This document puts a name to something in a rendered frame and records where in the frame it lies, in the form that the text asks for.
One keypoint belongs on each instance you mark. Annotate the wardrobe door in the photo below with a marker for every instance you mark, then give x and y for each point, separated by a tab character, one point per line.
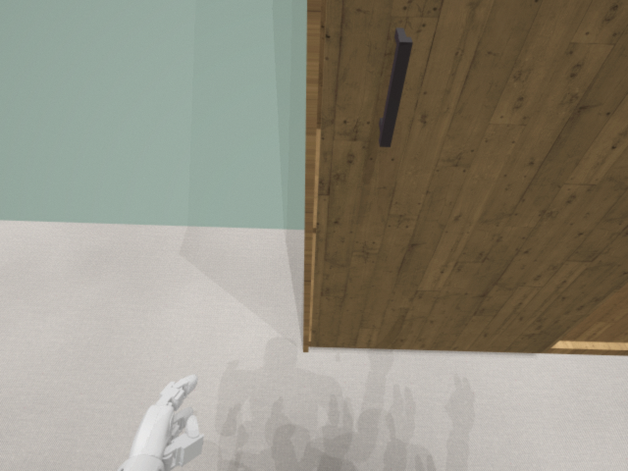
498	218
607	323

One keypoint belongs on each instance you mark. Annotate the left robot hand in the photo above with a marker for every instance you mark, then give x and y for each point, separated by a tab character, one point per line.
158	431

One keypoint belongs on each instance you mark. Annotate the handle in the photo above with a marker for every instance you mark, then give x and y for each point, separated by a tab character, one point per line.
399	68

